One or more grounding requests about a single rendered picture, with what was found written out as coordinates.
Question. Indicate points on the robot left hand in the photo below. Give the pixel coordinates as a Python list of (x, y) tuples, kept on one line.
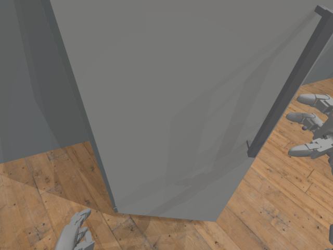
[(71, 234)]

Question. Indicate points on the fridge door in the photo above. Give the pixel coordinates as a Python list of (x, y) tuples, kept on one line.
[(173, 89)]

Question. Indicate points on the robot right hand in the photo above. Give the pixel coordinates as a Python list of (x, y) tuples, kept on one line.
[(319, 146)]

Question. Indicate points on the handle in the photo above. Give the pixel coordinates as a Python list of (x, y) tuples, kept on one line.
[(315, 45)]

